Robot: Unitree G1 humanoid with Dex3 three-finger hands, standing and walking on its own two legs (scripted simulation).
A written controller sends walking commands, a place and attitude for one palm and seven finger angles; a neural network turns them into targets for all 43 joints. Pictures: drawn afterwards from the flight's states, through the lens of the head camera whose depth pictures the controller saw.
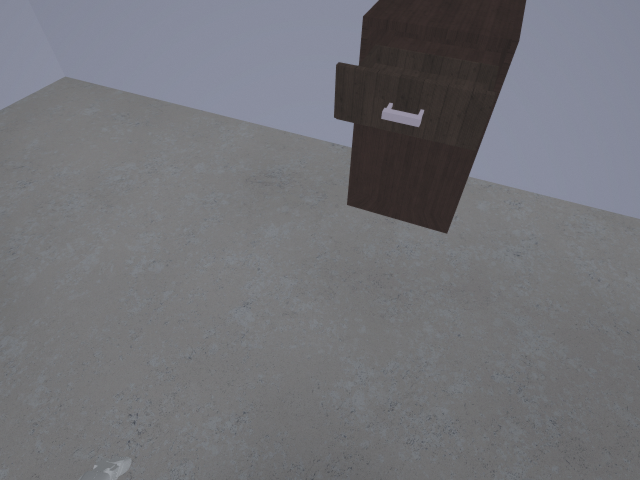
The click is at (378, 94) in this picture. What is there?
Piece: drawer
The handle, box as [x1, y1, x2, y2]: [381, 103, 423, 126]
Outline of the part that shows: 382,111 381,118 415,126 419,125 423,113 423,110 421,109 417,115 393,110 390,108 392,106 392,103 389,103 387,107 384,108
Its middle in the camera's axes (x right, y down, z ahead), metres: +0.22 -0.34 +1.04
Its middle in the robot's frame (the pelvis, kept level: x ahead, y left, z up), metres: +1.01 -0.18 -0.06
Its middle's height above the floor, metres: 0.70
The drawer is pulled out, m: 0.30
